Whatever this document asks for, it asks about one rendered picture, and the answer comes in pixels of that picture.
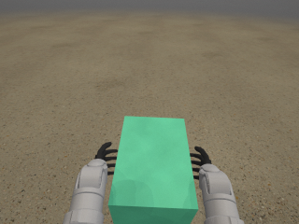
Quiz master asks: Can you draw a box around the left robot forearm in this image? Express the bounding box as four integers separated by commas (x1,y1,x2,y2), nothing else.
63,159,108,224

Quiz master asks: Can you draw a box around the left robot hand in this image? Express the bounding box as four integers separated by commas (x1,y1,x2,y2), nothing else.
94,142,118,175

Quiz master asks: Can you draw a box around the carton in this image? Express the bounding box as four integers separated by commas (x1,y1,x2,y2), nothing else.
108,116,199,224

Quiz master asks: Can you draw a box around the right robot forearm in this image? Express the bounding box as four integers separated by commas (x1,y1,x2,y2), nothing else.
199,163,245,224

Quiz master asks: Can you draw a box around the right robot hand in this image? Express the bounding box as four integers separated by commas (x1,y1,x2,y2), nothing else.
190,146,212,180

